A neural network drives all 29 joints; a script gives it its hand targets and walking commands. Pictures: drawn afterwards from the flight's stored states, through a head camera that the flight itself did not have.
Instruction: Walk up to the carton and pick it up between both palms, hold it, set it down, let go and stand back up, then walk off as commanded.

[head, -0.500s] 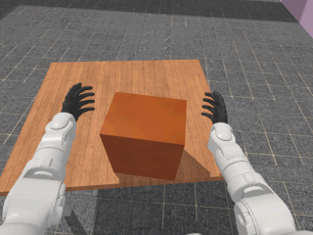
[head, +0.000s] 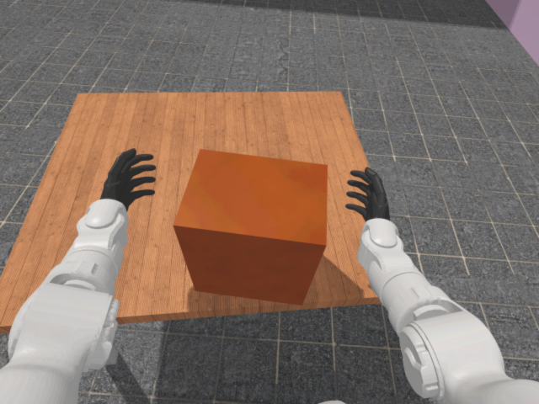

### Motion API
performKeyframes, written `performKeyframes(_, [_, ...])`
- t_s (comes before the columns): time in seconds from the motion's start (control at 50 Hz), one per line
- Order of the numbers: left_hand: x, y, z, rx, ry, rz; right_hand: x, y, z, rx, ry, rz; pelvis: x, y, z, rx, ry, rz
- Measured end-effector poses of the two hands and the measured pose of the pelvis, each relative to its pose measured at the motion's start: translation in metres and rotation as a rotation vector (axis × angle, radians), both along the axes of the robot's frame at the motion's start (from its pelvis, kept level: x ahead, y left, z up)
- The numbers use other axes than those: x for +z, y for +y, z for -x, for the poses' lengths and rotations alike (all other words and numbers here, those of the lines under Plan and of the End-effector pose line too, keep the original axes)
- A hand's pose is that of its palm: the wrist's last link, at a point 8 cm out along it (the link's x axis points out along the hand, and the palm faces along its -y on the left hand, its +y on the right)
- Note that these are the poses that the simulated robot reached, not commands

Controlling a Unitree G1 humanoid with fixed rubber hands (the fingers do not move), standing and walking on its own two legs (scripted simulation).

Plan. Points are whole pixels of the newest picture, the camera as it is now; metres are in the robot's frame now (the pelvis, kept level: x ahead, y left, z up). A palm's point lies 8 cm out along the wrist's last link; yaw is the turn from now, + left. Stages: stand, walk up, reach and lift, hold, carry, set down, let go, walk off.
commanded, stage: reach and lift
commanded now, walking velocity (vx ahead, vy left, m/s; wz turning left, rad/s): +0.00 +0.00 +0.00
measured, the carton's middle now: (255, 233) +0.42 -0.04 -0.07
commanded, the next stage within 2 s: none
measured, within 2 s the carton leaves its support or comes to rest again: neither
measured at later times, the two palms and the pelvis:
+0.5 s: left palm (123, 218) +0.45 +0.19 -0.02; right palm (355, 241) +0.34 -0.21 -0.03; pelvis -0.01 +0.03 -0.02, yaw -1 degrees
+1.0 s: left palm (153, 217) +0.45 +0.14 -0.02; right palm (351, 234) +0.36 -0.21 -0.03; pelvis -0.01 +0.02 -0.03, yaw -1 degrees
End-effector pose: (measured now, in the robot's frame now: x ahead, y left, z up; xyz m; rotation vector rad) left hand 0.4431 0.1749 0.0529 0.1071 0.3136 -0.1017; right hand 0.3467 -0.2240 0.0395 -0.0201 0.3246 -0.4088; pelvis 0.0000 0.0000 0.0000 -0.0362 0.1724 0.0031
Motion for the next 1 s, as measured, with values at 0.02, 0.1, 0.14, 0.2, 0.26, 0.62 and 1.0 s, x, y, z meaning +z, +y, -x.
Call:
performKeyframes(0.02, [-0.002, 0.001, -0.001, -0.004, -0.001, -0.005, -0.001, 0.001, -0.001, 0.001, -0.003, 0.005, -0.001, 0.002, 0.000, 0.002, 0.017, 0.004])
performKeyframes(0.1, [-0.010, 0.007, -0.006, -0.010, 0.002, -0.027, -0.007, 0.006, -0.004, 0.007, 0.004, 0.022, -0.004, 0.010, 0.000, 0.005, 0.065, 0.018])
performKeyframes(0.14, [-0.012, 0.011, -0.009, -0.009, -0.008, -0.026, -0.010, 0.008, -0.005, 0.011, 0.009, 0.029, -0.006, 0.013, 0.000, 0.004, 0.082, 0.024])
performKeyframes(0.2, [-0.018, 0.015, -0.012, -0.015, -0.020, -0.031, -0.015, 0.011, -0.004, 0.010, 0.011, 0.039, -0.008, 0.018, -0.001, 0.002, 0.105, 0.031])
performKeyframes(0.26, [-0.028, 0.019, -0.013, -0.018, -0.010, -0.038, -0.025, 0.013, -0.001, 0.008, 0.030, 0.045, -0.010, 0.023, -0.001, 0.001, 0.126, 0.038])
performKeyframes(0.62, [-0.077, 0.000, -0.009, -0.059, -0.010, -0.030, -0.068, 0.018, 0.003, 0.019, 0.040, 0.036, -0.027, 0.030, 0.008, -0.008, 0.257, 0.053])
performKeyframes(1.0, [-0.077, -0.037, -0.011, -0.143, -0.040, -0.029, -0.068, 0.018, -0.010, 0.018, -0.003, 0.013, -0.032, 0.023, 0.007, -0.009, 0.271, 0.047])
